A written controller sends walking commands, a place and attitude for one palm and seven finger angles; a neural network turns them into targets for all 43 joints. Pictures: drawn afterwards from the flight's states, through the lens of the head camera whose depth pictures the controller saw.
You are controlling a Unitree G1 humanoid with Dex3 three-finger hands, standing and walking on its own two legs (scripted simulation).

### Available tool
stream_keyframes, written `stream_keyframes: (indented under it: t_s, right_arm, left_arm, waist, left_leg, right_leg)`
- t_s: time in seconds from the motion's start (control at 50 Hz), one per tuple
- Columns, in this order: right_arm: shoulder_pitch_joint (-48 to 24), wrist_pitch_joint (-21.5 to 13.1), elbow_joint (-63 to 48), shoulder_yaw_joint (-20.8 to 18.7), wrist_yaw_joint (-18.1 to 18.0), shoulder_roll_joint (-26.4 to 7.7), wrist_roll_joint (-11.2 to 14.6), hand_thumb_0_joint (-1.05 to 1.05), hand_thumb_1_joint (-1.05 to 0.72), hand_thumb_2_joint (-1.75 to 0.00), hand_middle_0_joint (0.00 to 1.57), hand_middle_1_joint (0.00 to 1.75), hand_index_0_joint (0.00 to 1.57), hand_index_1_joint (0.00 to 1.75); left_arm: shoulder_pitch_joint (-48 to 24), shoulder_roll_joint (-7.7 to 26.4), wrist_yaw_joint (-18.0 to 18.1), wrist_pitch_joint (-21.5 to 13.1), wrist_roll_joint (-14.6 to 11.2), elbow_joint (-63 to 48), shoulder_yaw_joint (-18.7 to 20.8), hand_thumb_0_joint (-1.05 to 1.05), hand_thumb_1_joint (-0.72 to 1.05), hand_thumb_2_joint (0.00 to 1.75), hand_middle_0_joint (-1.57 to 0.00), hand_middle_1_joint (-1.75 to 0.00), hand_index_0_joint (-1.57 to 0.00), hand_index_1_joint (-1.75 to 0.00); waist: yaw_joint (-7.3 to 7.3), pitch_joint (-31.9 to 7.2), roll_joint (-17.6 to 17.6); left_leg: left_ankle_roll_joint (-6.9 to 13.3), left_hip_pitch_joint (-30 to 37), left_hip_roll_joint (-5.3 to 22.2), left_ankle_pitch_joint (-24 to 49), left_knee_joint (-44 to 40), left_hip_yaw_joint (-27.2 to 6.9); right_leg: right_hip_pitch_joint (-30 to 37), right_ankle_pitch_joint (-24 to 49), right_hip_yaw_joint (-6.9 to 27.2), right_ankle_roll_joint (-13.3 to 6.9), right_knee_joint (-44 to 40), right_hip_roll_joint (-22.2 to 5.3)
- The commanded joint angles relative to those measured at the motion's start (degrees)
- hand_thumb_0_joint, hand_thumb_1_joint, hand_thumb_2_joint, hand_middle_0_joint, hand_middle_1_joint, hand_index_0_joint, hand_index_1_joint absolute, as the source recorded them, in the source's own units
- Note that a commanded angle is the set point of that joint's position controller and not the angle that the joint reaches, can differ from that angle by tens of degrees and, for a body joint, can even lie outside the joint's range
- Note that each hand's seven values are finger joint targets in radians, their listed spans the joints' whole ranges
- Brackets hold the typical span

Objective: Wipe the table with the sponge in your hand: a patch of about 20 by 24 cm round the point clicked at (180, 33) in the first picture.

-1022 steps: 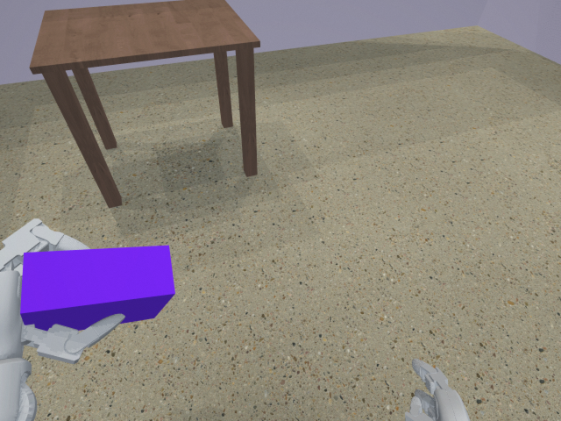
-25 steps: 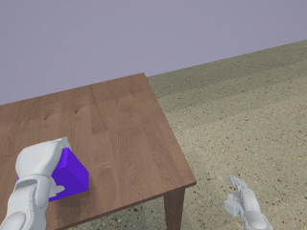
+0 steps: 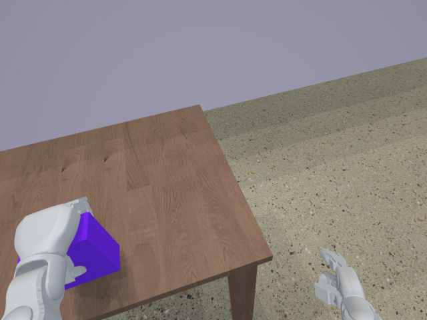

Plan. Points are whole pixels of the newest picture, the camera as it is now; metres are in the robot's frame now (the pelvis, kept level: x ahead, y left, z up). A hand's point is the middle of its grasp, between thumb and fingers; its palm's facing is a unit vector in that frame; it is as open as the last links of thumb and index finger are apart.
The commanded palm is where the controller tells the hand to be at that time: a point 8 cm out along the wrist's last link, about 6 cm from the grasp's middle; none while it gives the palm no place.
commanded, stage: move the sponge above the wiping area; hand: left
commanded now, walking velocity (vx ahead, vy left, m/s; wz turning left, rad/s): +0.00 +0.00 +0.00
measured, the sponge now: (82, 257) +0.19 +0.30 +0.03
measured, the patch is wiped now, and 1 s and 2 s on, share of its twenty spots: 0.00 0.00 0.10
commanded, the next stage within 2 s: lower the sponge onto the table in 0.16 s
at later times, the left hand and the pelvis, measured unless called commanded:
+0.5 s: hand (70, 243) +0.20 +0.30 +0.08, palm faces +0.00 -0.09 -1.00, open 9.8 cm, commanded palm +0.17 +0.29 +0.14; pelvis +0.00 +0.00 +0.00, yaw +0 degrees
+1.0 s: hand (72, 249) +0.19 +0.30 +0.06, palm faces -0.02 -0.10 -0.99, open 9.8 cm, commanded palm +0.17 +0.29 +0.12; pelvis +0.00 +0.00 +0.00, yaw +0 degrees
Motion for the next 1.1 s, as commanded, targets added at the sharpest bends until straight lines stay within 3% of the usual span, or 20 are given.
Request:
stream_keyframes:
  t_s: [0.0,0.06,0.14,0.16,0.24,0.26,0.34,0.36,0.44,0.46,0.54,0.56,0.64,0.66,0.72,0.74,0.84,0.86,0.96,1.08]
  right_arm:
    - [-12.3,-3.5,-10.1,-2.1,-0.8,-5.9,0.2,0.00,-0.90,-0.90,0.20,0.30,0.20,0.30]
    - [-12.3,-3.9,-11.0,-1.6,-0.9,-5.1,0.2,0.00,-0.90,-0.90,0.20,0.30,0.20,0.30]
    - [-12.6,-3.8,-9.9,-2.0,-1.3,-5.9,-0.3,0.00,-0.90,-0.90,0.20,0.30,0.20,0.30]
    - [-11.8,-3.9,-10.3,-1.8,-1.3,-5.3,-0.1,0.00,-0.90,-0.90,0.20,0.30,0.20,0.30]
    - [-13.4,-3.9,-9.9,-1.8,-1.4,-5.5,-0.1,0.00,-0.90,-0.90,0.20,0.30,0.20,0.30]
    - [-12.4,-4.1,-10.3,-1.9,-1.3,-5.0,0.1,0.00,-0.90,-0.90,0.20,0.30,0.20,0.30]
    - [-13.4,-3.8,-10.0,-2.0,-1.0,-5.7,0.1,0.00,-0.90,-0.90,0.20,0.30,0.20,0.30]
    - [-12.6,-3.9,-10.4,-1.8,-0.9,-5.4,0.3,0.00,-0.90,-0.90,0.20,0.30,0.20,0.30]
    - [-13.5,-3.6,-10.3,-1.8,-1.1,-6.0,0.1,0.00,-0.90,-0.90,0.20,0.30,0.20,0.30]
    - [-12.6,-3.9,-10.6,-1.8,-1.1,-5.4,0.3,0.00,-0.90,-0.90,0.20,0.30,0.20,0.30]
    - [-13.1,-4.1,-10.3,-2.0,-1.1,-5.6,0.1,0.00,-0.90,-0.90,0.20,0.30,0.20,0.30]
    - [-12.2,-4.3,-10.6,-1.8,-1.1,-5.1,0.2,0.00,-0.90,-0.90,0.20,0.30,0.20,0.30]
    - [-12.9,-4.0,-9.9,-2.2,-0.8,-5.8,0.1,0.00,-0.90,-0.90,0.20,0.30,0.20,0.30]
    - [-12.0,-4.2,-10.5,-2.0,-0.7,-5.2,0.3,0.00,-0.90,-0.90,0.20,0.30,0.20,0.30]
    - [-11.5,-3.9,-9.7,-2.6,-0.8,-5.8,0.1,0.00,-0.90,-0.90,0.20,0.30,0.20,0.30]
    - [-12.8,-3.9,-9.6,-2.3,-0.9,-6.0,0.0,0.00,-0.90,-0.90,0.20,0.30,0.20,0.30]
    - [-12.6,-3.8,-9.5,-2.3,-0.9,-5.9,-0.1,0.00,-0.90,-0.90,0.20,0.30,0.20,0.30]
    - [-11.7,-3.9,-9.9,-2.2,-0.8,-5.3,0.2,0.00,-0.90,-0.90,0.20,0.30,0.20,0.30]
    - [-11.0,-4.2,-9.8,-2.6,-0.7,-5.5,0.2,0.00,-0.90,-0.90,0.20,0.30,0.20,0.30]
    - [-10.4,-4.3,-9.2,-3.1,-0.8,-5.7,-0.1,0.00,-0.90,-0.90,0.20,0.30,0.20,0.30]
  left_arm:
    - [-9.1,12.8,0.8,-0.1,1.7,-11.6,8.1,0.00,0.10,1.30,-1.20,-1.60,-1.20,-1.60]
    - [-10.9,10.7,0.0,-1.1,1.9,-14.1,5.5,0.00,0.10,1.30,-1.20,-1.60,-1.20,-1.60]
    - [-11.6,16.4,0.6,-2.1,2.8,-11.7,11.0,0.00,0.10,1.30,-1.20,-1.60,-1.20,-1.60]
    - [-13.2,13.6,0.7,-2.5,2.8,-12.4,8.6,0.00,0.10,1.30,-1.20,-1.60,-1.20,-1.60]
    - [-13.4,15.5,1.4,-2.4,2.7,-11.6,10.8,0.00,0.10,1.30,-1.20,-1.60,-1.20,-1.60]
    - [-12.7,12.4,1.4,-2.6,2.2,-12.1,8.2,0.00,0.10,1.30,-1.20,-1.60,-1.20,-1.60]
    - [-9.9,13.8,0.7,-1.3,1.8,-10.2,9.6,0.00,0.10,1.30,-1.20,-1.60,-1.20,-1.60]
    - [-11.3,11.1,0.5,-1.3,1.6,-11.0,6.9,0.00,0.10,1.30,-1.20,-1.60,-1.20,-1.60]
    - [-11.4,15.3,0.4,-0.8,2.2,-10.4,10.2,0.00,0.10,1.30,-1.20,-1.60,-1.20,-1.60]
    - [-13.2,12.9,0.4,-1.4,2.1,-11.5,8.0,0.00,0.10,1.30,-1.20,-1.60,-1.20,-1.60]
    - [-11.7,14.6,1.0,-2.1,2.4,-11.5,9.9,0.00,0.10,1.30,-1.20,-1.60,-1.20,-1.60]
    - [-13.0,11.0,1.0,-2.4,2.1,-11.7,6.5,0.00,0.10,1.30,-1.20,-1.60,-1.20,-1.60]
    - [-10.8,12.6,1.5,-1.7,2.9,-9.7,8.3,0.00,0.10,1.30,-1.20,-1.60,-1.20,-1.60]
    - [-12.0,9.4,1.5,-1.9,2.5,-10.8,5.3,0.00,0.10,1.30,-1.20,-1.60,-1.20,-1.60]
    - [-11.1,11.2,1.9,-1.8,2.9,-8.3,7.0,0.00,0.10,1.30,-1.20,-1.60,-1.20,-1.60]
    - [-11.1,13.8,2.1,-1.3,3.2,-8.1,9.4,0.00,0.10,1.30,-1.20,-1.60,-1.20,-1.60]
    - [-10.7,14.2,2.6,-1.9,3.3,-8.3,10.1,0.00,0.10,1.30,-1.20,-1.60,-1.20,-1.60]
    - [-11.1,11.1,2.5,-2.2,3.0,-9.0,7.4,0.00,0.10,1.30,-1.20,-1.60,-1.20,-1.60]
    - [-10.2,9.7,2.4,-3.1,2.7,-7.8,6.2,0.00,0.10,1.30,-1.20,-1.60,-1.20,-1.60]
    - [-11.7,10.9,3.5,-4.3,4.1,-6.7,7.0,0.00,0.10,1.30,-1.20,-1.60,-1.20,-1.60]
  waist:
    - [-0.10,-9.0,-3.3]
    - [-0.62,-8.6,-2.4]
    - [0.36,-7.8,-2.1]
    - [-0.41,-9.3,-2.3]
    - [0.60,-9.2,0.5]
    - [0.05,-9.5,0.1]
    - [0.52,-7.9,-1.3]
    - [-0.34,-8.7,-1.8]
    - [0.56,-8.0,-2.2]
    - [-0.31,-9.0,-2.3]
    - [0.67,-8.8,-1.0]
    - [-0.30,-9.4,-1.6]
    - [0.64,-8.6,-1.5]
    - [-0.28,-9.5,-1.5]
    - [0.21,-8.8,-3.8]
    - [0.56,-8.5,-3.1]
    - [0.73,-9.1,-1.2]
    - [-0.20,-9.9,-0.9]
    - [-0.53,-9.0,-2.3]
    - [-0.04,-10.1,-2.5]
  left_leg:
    - [3.4,4.6,-2.4,14.7,-1.5,-1.4]
    - [3.6,4.9,-2.3,14.0,-1.5,-1.4]
    - [3.3,5.5,-2.6,12.9,-1.9,-1.8]
    - [3.4,5.2,-2.4,13.2,-1.7,-1.2]
    - [3.0,6.0,-2.6,13.4,-2.4,-1.9]
    - [3.2,5.6,-2.4,13.9,-2.1,-1.2]
    - [3.0,5.0,-2.5,13.5,-2.5,-1.9]
    - [3.2,4.5,-2.3,13.6,-2.3,-1.1]
    - [3.1,4.5,-2.6,12.3,-2.8,-1.9]
    - [3.3,4.6,-2.3,12.8,-2.3,-0.9]
    - [3.1,5.4,-2.5,13.0,-2.5,-2.0]
    - [3.3,5.0,-2.4,13.0,-2.2,-1.2]
    - [3.0,4.8,-2.4,12.9,-2.6,-1.9]
    - [3.2,4.4,-2.1,12.7,-2.6,-1.4]
    - [3.3,4.2,-2.3,13.1,-2.1,-1.4]
    - [3.2,4.6,-2.4,12.4,-2.4,-1.8]
    - [3.2,5.0,-2.6,13.5,-1.8,-1.7]
    - [3.4,4.7,-2.4,14.0,-1.4,-1.0]
    - [3.4,4.1,-2.3,13.0,-1.2,-1.1]
    - [3.4,4.4,-2.3,13.3,-0.9,-1.4]
  right_leg:
    - [0.1,14.4,2.6,-2.9,-4.1,1.4]
    - [-0.8,12.9,2.1,-2.9,-4.3,1.5]
    - [-0.8,11.8,4.5,-3.6,-5.5,2.2]
    - [-0.2,11.8,2.6,-3.1,-4.7,1.6]
    - [-0.1,11.3,4.1,-3.8,-5.3,2.3]
    - [0.2,12.0,2.2,-3.3,-4.7,1.7]
    - [-0.1,12.2,4.0,-3.6,-5.2,2.2]
    - [0.2,12.7,2.1,-3.0,-4.6,1.6]
    - [0.0,11.0,3.8,-3.5,-5.3,2.2]
    - [0.1,11.6,2.3,-2.9,-4.6,1.6]
    - [-0.2,11.0,3.9,-3.7,-5.1,2.4]
    - [-0.3,11.3,1.9,-3.0,-4.6,1.8]
    - [-0.5,11.1,3.6,-3.7,-4.9,2.4]
    - [-0.4,10.8,1.5,-3.1,-4.3,1.8]
    - [-0.3,12.2,2.2,-3.0,-4.6,1.8]
    - [-0.5,11.2,3.9,-3.6,-5.0,2.5]
    - [-0.1,12.6,3.9,-3.7,-4.7,2.4]
    - [-0.1,13.1,2.0,-3.2,-4.1,1.9]
    - [-1.4,12.2,1.8,-3.1,-4.2,2.0]
    - [-1.8,12.0,2.2,-3.3,-3.9,2.1]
